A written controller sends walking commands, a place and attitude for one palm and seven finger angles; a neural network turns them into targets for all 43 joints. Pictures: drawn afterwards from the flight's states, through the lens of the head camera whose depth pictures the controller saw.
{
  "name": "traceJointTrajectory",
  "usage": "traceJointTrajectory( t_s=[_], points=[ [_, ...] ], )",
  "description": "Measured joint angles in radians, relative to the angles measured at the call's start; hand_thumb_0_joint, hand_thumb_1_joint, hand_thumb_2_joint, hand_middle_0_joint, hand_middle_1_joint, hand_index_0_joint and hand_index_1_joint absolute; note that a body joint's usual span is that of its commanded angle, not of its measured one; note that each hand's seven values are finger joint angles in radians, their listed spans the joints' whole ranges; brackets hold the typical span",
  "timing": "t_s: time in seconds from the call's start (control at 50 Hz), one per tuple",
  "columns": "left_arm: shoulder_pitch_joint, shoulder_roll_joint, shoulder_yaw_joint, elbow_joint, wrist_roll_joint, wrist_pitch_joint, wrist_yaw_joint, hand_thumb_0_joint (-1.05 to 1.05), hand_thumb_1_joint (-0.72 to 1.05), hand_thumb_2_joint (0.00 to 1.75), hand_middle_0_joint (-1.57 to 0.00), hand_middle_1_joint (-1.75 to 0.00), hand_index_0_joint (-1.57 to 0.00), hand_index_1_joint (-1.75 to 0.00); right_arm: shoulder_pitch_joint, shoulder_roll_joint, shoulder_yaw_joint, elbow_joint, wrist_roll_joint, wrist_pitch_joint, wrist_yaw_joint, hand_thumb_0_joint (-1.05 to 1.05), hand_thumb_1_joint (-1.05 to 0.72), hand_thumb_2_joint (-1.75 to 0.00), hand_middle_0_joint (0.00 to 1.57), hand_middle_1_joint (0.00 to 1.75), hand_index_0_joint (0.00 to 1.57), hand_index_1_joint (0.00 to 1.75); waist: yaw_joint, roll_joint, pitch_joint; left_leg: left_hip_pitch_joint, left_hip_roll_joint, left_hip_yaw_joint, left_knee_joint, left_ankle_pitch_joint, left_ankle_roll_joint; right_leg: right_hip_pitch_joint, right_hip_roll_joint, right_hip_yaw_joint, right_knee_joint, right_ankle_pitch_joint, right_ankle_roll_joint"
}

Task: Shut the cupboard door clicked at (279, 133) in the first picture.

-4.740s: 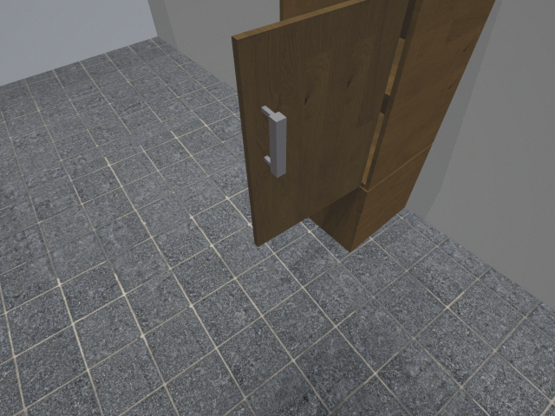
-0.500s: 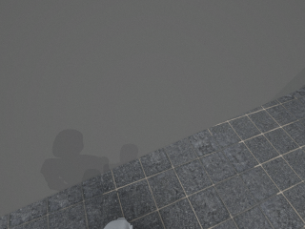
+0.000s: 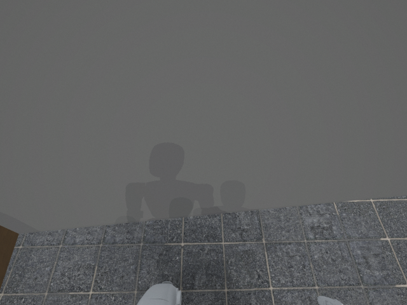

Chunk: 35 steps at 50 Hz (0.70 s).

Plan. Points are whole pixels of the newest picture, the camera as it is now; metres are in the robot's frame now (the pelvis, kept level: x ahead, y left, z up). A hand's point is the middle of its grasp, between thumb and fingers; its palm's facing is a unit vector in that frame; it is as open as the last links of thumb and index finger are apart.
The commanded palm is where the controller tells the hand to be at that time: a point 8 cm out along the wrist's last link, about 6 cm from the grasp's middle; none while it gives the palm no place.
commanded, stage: turn to face it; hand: left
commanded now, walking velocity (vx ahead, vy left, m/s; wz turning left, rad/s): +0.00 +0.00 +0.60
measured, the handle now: out of the picture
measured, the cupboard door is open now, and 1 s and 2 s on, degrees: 85 85 85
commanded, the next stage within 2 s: none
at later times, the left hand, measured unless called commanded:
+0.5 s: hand out of the picture +0.08 +0.20 -0.16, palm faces +0.29 -0.91 -0.31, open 7.4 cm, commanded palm none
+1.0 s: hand out of the picture -0.02 +0.17 -0.18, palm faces +0.60 -0.76 -0.27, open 7.4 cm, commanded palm none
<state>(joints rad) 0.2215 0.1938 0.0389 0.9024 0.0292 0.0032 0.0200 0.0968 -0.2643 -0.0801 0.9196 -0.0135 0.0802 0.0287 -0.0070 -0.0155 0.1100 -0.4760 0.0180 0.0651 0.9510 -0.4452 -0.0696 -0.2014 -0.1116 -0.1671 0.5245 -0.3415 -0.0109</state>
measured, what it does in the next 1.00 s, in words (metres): steps on the spot, turning left: left foot, then right foot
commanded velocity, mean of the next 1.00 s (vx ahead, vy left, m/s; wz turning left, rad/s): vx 0.00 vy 0.00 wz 0.60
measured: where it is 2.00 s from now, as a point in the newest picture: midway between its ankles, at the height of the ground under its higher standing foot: outside the picture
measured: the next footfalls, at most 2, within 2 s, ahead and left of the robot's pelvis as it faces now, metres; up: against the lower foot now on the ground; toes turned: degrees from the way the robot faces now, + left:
left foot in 0.14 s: +0.04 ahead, +0.12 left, +0.00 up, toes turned +13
right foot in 0.48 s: +0.11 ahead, -0.14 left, +0.00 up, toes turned +14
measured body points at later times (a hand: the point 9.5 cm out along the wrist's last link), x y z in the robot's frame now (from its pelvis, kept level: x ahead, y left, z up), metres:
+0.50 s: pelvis +0.03 -0.04 -0.02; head +0.10 -0.04 +0.43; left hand +0.07 +0.25 -0.14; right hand +0.19 -0.26 -0.17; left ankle +0.00 +0.11 -0.74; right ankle +0.07 -0.15 -0.74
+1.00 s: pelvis +0.05 -0.05 -0.01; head +0.10 +0.00 +0.43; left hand -0.05 +0.21 -0.16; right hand +0.29 -0.19 -0.15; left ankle -0.01 +0.05 -0.74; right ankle +0.10 -0.17 -0.67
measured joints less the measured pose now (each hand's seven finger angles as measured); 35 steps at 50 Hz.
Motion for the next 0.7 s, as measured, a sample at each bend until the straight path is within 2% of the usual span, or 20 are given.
traceJointTrajectory(
  t_s=[0.1,0.12,0.14,0.16,0.18,0.22,0.28,0.36,0.42,0.46,0.48,0.5,0.52,0.56,0.6,0.64,0.7],
  points=[
    [0.030,0.013,0.003,0.011,-0.001,-0.002,-0.006,0.01,0.90,0.90,-0.20,-0.30,-0.21,-0.30,-0.042,0.012,0.018,-0.015,0.003,-0.008,0.004,0.01,-0.91,-0.90,0.20,0.29,0.20,0.30,0.023,-0.027,0.023,0.108,-0.012,0.046,-0.244,0.040,0.022,0.009,-0.029,-0.069,0.052,-0.051,0.011],
    [0.039,0.020,0.005,0.014,-0.004,0.000,-0.007,0.01,0.90,0.90,-0.21,-0.30,-0.21,-0.30,-0.047,0.014,0.022,-0.022,0.002,-0.014,0.005,0.01,-0.91,-0.90,0.20,0.29,0.20,0.30,0.023,-0.032,0.023,0.140,-0.017,0.059,-0.312,0.092,0.030,0.000,-0.038,-0.081,0.087,-0.071,0.016],
    [0.050,0.023,0.007,0.016,-0.008,0.004,-0.009,0.01,0.90,0.90,-0.21,-0.30,-0.21,-0.30,-0.047,0.010,0.025,-0.033,-0.001,-0.022,0.007,0.01,-0.91,-0.90,0.20,0.29,0.20,0.30,0.023,-0.023,0.015,0.172,-0.011,0.063,-0.376,0.182,0.058,-0.025,-0.041,-0.093,0.151,-0.090,0.024],
    [0.046,0.032,0.010,0.022,-0.012,0.014,-0.011,0.01,0.90,0.90,-0.21,-0.30,-0.21,-0.30,-0.049,0.014,0.023,-0.040,-0.004,-0.033,0.005,0.01,-0.91,-0.90,0.20,0.29,0.20,0.30,0.018,-0.027,0.016,0.163,-0.016,0.055,-0.364,0.185,0.090,-0.068,-0.046,-0.074,0.257,-0.138,0.045],
    [0.034,0.043,0.012,0.025,-0.012,0.030,-0.010,0.01,0.90,0.90,-0.21,-0.30,-0.21,-0.30,-0.051,0.019,0.024,-0.045,-0.003,-0.040,0.003,0.01,-0.91,-0.90,0.20,0.29,0.20,0.30,0.021,-0.035,0.025,0.151,-0.021,0.046,-0.333,0.161,0.106,-0.114,-0.039,-0.028,0.373,-0.185,0.061],
    [0.005,0.056,0.020,0.031,-0.011,0.054,-0.002,0.01,0.90,0.90,-0.20,-0.30,-0.21,-0.30,-0.040,0.028,0.030,-0.049,-0.002,-0.048,-0.006,0.00,-0.91,-0.90,0.20,0.29,0.20,0.30,0.027,-0.036,0.030,0.147,-0.023,0.021,-0.317,0.130,0.108,-0.195,-0.009,0.047,0.541,-0.215,0.084],
    [-0.034,0.063,0.029,0.021,-0.010,0.065,-0.007,0.01,0.91,0.90,-0.20,-0.30,-0.20,-0.30,-0.015,0.035,0.034,-0.040,-0.004,-0.044,-0.018,0.00,-0.91,-0.90,0.20,0.29,0.21,0.30,0.032,-0.023,0.024,0.165,-0.023,-0.016,-0.363,0.152,0.089,-0.272,0.013,0.115,0.618,-0.146,0.100],
    [-0.066,0.060,0.032,-0.011,-0.009,0.059,-0.015,0.01,0.91,0.90,-0.20,-0.30,-0.20,-0.30,0.017,0.039,0.033,-0.021,-0.008,-0.036,-0.017,0.00,-0.90,-0.90,0.21,0.30,0.21,0.30,0.026,0.002,0.008,0.177,-0.019,-0.062,-0.411,0.182,0.076,-0.286,0.024,0.153,0.510,-0.094,0.102],
    [-0.083,0.054,0.029,-0.032,-0.010,0.051,-0.018,0.01,0.91,0.90,-0.20,-0.30,-0.20,-0.30,0.038,0.039,0.027,-0.013,-0.012,-0.028,-0.015,0.00,-0.90,-0.90,0.21,0.30,0.21,0.30,0.011,0.027,0.001,0.166,-0.013,-0.103,-0.405,0.182,0.057,-0.236,0.045,0.155,0.344,-0.086,0.098],
    [-0.088,0.050,0.026,-0.046,-0.011,0.038,-0.019,0.01,0.91,0.90,-0.20,-0.30,-0.20,-0.30,0.052,0.036,0.020,-0.009,-0.010,-0.020,-0.014,0.01,-0.90,-0.90,0.21,0.30,0.21,0.30,0.002,0.041,-0.006,0.146,-0.012,-0.132,-0.375,0.168,0.039,-0.173,0.064,0.143,0.198,-0.029,0.093],
    [-0.083,0.051,0.023,-0.056,-0.010,0.028,-0.019,0.01,0.91,0.90,-0.20,-0.30,-0.20,-0.30,0.062,0.036,0.016,-0.009,-0.007,-0.017,-0.013,0.01,-0.90,-0.90,0.21,0.30,0.21,0.30,0.001,0.039,-0.014,0.129,-0.019,-0.143,-0.347,0.154,0.030,-0.135,0.065,0.138,0.108,0.008,0.075],
    [-0.084,0.043,0.022,-0.058,-0.005,0.016,-0.015,0.01,0.91,0.90,-0.20,-0.30,-0.20,-0.30,0.061,0.030,0.010,-0.005,-0.003,-0.012,-0.013,0.01,-0.90,-0.90,0.21,0.30,0.21,0.30,0.001,0.048,-0.012,0.104,-0.022,-0.149,-0.287,0.092,0.028,-0.133,0.068,0.128,0.102,0.015,0.037],
    [-0.085,0.033,0.016,-0.058,-0.003,0.009,-0.012,0.01,0.91,0.90,-0.20,-0.30,-0.20,-0.30,0.059,0.021,0.003,-0.001,-0.003,-0.008,-0.013,0.01,-0.90,-0.90,0.21,0.30,0.21,0.30,-0.004,0.058,-0.005,0.069,-0.030,-0.149,-0.185,0.015,0.029,-0.133,0.064,0.113,0.117,0.007,0.015],
    [-0.077,0.012,0.006,-0.057,-0.003,0.004,-0.005,0.01,0.91,0.90,-0.20,-0.30,-0.20,-0.30,0.053,0.008,-0.006,0.010,-0.004,0.002,-0.012,0.01,-0.90,-0.90,0.21,0.30,0.21,0.30,-0.010,0.063,0.004,0.000,-0.042,-0.125,0.046,-0.045,0.027,-0.115,0.049,0.089,0.113,-0.002,-0.001],
    [-0.064,-0.005,-0.001,-0.052,-0.004,0.009,0.000,0.01,0.91,0.90,-0.20,-0.30,-0.20,-0.30,0.050,0.004,-0.010,0.016,-0.003,0.007,-0.008,0.01,-0.91,-0.90,0.21,0.29,0.20,0.30,-0.019,0.058,0.007,-0.039,-0.032,-0.089,0.190,-0.019,0.016,-0.085,0.036,0.065,0.076,0.008,-0.002],
    [-0.053,-0.015,-0.005,-0.045,-0.004,0.012,0.003,0.01,0.91,0.90,-0.20,-0.30,-0.20,-0.30,0.049,0.008,-0.008,0.018,-0.002,0.009,-0.003,0.01,-0.91,-0.90,0.20,0.29,0.20,0.30,-0.027,0.041,0.008,-0.041,-0.016,-0.057,0.206,-0.001,0.004,-0.058,0.022,0.040,0.037,0.020,-0.003],
    [-0.041,-0.024,-0.009,-0.037,-0.002,0.007,0.001,0.01,0.90,0.90,-0.20,-0.30,-0.21,-0.30,0.046,0.017,0.000,0.021,0.001,0.008,0.001,0.01,-0.91,-0.90,0.20,0.29,0.20,0.30,-0.025,0.012,0.012,0.004,0.001,-0.018,0.076,-0.006,-0.004,-0.029,0.000,-0.001,0.005,0.026,-0.003]
  ],
)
